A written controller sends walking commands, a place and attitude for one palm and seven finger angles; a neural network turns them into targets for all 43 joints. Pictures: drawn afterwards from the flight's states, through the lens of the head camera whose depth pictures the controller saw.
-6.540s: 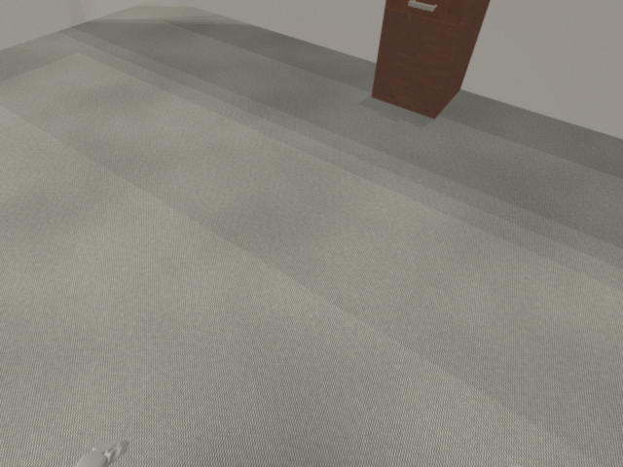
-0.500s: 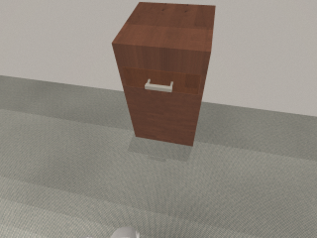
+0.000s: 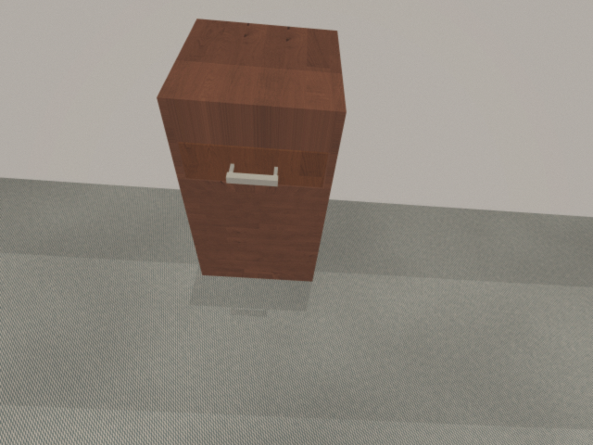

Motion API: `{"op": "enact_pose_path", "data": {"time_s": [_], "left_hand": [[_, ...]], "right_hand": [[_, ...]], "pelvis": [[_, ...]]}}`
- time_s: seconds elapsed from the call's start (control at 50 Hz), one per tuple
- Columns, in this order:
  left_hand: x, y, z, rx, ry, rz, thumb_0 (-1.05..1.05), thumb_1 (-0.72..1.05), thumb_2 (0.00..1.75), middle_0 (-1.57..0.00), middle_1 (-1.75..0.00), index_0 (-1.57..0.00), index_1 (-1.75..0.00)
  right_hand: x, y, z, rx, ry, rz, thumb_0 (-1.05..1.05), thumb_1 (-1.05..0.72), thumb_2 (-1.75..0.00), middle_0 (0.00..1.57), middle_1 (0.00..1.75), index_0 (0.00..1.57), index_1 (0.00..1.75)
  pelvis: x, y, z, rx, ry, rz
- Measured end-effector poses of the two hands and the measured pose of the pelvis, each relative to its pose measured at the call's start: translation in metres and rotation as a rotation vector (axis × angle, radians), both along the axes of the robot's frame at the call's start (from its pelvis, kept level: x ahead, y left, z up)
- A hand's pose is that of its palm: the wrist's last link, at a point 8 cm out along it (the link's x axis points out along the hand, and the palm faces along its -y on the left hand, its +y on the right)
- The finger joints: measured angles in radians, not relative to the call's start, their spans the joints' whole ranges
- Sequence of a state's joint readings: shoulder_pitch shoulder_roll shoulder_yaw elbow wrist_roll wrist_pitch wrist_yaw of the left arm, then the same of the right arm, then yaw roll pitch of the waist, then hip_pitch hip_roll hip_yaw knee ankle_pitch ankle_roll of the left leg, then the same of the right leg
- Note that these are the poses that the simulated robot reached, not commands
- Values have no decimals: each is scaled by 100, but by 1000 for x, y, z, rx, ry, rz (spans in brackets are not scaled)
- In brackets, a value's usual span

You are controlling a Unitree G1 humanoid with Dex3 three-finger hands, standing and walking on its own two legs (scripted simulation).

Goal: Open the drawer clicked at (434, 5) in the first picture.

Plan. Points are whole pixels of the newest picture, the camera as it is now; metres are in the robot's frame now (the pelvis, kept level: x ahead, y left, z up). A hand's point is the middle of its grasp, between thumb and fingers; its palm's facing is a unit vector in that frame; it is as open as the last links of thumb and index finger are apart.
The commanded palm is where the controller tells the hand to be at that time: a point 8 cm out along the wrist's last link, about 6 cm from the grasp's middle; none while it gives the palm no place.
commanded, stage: take the last steps up to it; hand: left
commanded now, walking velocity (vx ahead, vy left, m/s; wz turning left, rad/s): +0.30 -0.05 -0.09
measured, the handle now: (253, 174) +0.77 +0.15 -0.19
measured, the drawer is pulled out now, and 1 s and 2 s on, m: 0.00 0.00 0.00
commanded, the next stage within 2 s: come to a stop and stand still in 0.76 s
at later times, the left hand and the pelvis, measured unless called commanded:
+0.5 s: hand out of the picture +0.09 +0.14 -0.18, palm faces +0.03 -0.98 -0.20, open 7.2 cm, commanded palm none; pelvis +0.10 -0.04 -0.01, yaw -1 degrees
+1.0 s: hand (222, 330) +0.33 +0.15 -0.18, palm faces -0.02 -0.97 -0.24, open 7.3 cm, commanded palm none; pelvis +0.26 -0.04 -0.01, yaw -3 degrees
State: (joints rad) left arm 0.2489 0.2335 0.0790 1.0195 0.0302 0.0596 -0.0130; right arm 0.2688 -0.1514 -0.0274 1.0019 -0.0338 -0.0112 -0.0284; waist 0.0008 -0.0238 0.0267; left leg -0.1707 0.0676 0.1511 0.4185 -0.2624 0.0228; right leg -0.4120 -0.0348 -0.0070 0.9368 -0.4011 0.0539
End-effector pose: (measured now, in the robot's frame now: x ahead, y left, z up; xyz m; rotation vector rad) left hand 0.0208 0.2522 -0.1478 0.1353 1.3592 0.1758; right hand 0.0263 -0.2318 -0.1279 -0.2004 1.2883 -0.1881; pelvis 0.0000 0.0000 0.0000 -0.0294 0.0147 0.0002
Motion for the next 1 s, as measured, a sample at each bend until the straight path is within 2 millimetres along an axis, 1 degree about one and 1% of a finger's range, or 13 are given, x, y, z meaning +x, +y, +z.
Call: {"op": "enact_pose_path", "data": {"time_s": [0.08,0.18,0.22,0.26,0.32,0.42,0.54,0.62,0.66,0.7,0.82,0.92,1.0], "left_hand": [[28,-15,2,-8,-8,-70,0,91,90,-20,-30,-20,-30],[82,-48,4,-6,-112,-134,0,91,90,-20,-30,-20,-30],[98,-62,4,-2,-165,-131,0,91,90,-20,-30,-20,-30],[103,-72,8,-5,-198,-110,0,91,90,-20,-30,-20,-30],[102,-72,13,22,-211,-48,-2,94,90,-20,-30,-20,-30],[82,-65,8,32,-86,-37,-2,95,90,-20,-30,-20,-30],[58,-59,-10,-24,101,10,-1,93,90,-20,-30,-20,-30],[62,-47,-29,-62,197,38,0,92,90,-20,-30,-20,-30],[77,-42,-28,-65,208,30,0,92,90,-20,-30,-20,-30],[102,-36,-23,-60,184,15,0,92,90,-20,-30,-20,-30],[196,-31,-6,-32,31,-31,0,92,90,-20,-30,-20,-30],[265,-37,3,13,-60,-69,1,93,90,-20,-30,-20,-30],[307,-54,3,47,-116,-95,0,93,90,-20,-30,-20,-30]], "right_hand": [[-33,-8,-5,17,64,-74,0,-91,-90,20,30,20,30],[-74,-26,-21,53,186,-151,0,-91,-90,20,30,20,30],[-81,-33,-29,68,235,-157,0,-91,-90,20,30,20,30],[-76,-39,-30,77,264,-143,0,-91,-90,20,30,20,30],[-46,-47,-27,81,234,-118,1,-91,-90,20,30,20,30],[36,-50,-23,78,84,-83,1,-91,-90,20,30,19,30],[141,-33,-18,66,-58,-11,0,-91,-90,20,30,19,30],[196,-17,-23,29,-125,29,0,-91,-90,20,30,20,30],[207,-10,-21,25,-130,26,0,-91,-90,20,30,20,30],[210,-4,-18,29,-112,9,0,-91,-90,20,30,20,30],[202,-4,-12,32,-19,-50,-1,-94,-90,20,30,20,30],[194,-4,-22,82,70,-92,0,-93,-90,20,30,20,30],[197,-9,-39,131,135,-119,0,-92,-90,20,30,20,30]], "pelvis": [[8,-8,0,0,1,-22],[22,-30,-9,22,-3,-34],[29,-37,-14,13,-14,-24],[38,-42,-12,12,-21,-10],[52,-47,-8,20,-29,-8],[77,-46,-5,21,-31,-8],[120,-30,-12,4,-27,-13],[153,-12,-27,8,-25,-21],[165,-7,-26,15,-29,-34],[177,-4,-20,21,-28,-41],[211,-4,-5,37,-20,-47],[240,-17,-5,54,-23,-46],[263,-36,-14,77,-31,-50]]}}
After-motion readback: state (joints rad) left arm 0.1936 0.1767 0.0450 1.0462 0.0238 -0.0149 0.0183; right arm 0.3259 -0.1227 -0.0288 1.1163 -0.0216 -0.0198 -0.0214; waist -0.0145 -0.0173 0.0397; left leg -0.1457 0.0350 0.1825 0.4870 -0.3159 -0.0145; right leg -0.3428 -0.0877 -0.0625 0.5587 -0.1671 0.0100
